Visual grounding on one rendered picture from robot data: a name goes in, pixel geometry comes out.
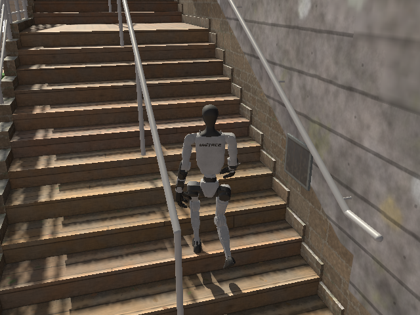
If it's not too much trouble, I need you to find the left robot thigh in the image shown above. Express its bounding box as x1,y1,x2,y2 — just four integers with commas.
187,181,200,211

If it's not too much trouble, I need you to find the robot left hand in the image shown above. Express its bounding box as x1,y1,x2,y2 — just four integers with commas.
176,192,192,208

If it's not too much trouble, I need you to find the robot right hand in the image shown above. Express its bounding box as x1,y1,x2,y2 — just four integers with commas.
220,167,235,179

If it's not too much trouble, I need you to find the right robot forearm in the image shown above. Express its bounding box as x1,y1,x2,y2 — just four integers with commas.
228,158,238,173

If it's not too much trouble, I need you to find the right robot upper arm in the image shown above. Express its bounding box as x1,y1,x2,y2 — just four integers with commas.
224,133,238,166

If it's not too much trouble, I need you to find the left robot forearm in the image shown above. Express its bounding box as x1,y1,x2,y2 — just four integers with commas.
175,161,188,193

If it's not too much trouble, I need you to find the left robot upper arm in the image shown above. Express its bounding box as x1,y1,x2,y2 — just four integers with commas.
181,133,197,171

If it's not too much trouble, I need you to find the left robot foot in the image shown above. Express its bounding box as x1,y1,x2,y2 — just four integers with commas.
192,238,201,253

